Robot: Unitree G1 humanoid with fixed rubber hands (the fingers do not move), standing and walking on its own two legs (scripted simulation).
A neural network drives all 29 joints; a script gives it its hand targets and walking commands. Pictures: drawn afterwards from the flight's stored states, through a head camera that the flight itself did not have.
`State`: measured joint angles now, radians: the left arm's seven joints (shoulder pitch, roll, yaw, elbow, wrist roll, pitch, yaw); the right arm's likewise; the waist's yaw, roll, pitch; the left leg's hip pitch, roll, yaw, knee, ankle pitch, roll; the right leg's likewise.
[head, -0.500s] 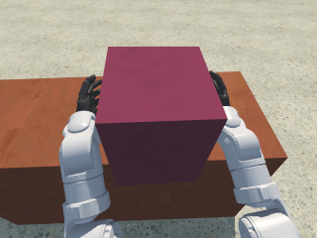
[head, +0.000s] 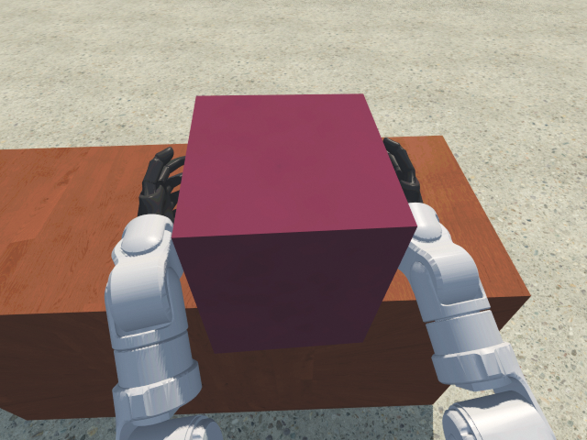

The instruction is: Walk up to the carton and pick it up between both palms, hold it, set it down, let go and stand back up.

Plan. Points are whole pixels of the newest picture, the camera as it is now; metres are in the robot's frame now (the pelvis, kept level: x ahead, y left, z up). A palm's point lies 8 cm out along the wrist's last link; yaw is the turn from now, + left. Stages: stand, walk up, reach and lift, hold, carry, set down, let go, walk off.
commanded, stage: hold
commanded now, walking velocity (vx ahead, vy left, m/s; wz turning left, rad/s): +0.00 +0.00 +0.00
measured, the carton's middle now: (285, 228) +0.34 +0.01 +0.14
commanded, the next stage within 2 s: none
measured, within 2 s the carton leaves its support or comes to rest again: neither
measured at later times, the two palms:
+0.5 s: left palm (160, 213) +0.34 +0.15 +0.18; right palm (403, 199) +0.35 -0.14 +0.16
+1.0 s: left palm (162, 212) +0.34 +0.15 +0.18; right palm (404, 201) +0.35 -0.14 +0.16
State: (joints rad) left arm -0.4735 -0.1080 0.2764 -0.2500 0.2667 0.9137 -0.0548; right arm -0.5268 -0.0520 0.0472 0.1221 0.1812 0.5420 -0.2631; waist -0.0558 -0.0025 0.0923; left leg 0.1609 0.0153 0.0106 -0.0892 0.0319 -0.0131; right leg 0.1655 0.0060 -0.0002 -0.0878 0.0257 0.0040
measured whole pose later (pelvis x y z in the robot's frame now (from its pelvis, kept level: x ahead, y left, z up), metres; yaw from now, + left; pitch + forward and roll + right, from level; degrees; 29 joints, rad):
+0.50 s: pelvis +0.00 +0.00 +0.00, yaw +0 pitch -5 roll +0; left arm -0.49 -0.11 0.28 -0.24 0.27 0.90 -0.05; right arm -0.54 -0.06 0.04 0.13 0.17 0.53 -0.25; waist -0.06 0.00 0.08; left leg 0.14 0.01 0.01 -0.09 0.04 -0.01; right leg 0.14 0.00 0.00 -0.09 0.03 0.01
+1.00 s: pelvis +0.00 +0.00 +0.00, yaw +0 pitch -5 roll +0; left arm -0.51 -0.11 0.29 -0.20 0.27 0.89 -0.06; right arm -0.55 -0.05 0.03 0.15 0.16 0.53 -0.25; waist -0.05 0.01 0.08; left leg 0.14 0.01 0.01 -0.09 0.04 -0.01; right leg 0.14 0.00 0.00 -0.09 0.04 0.00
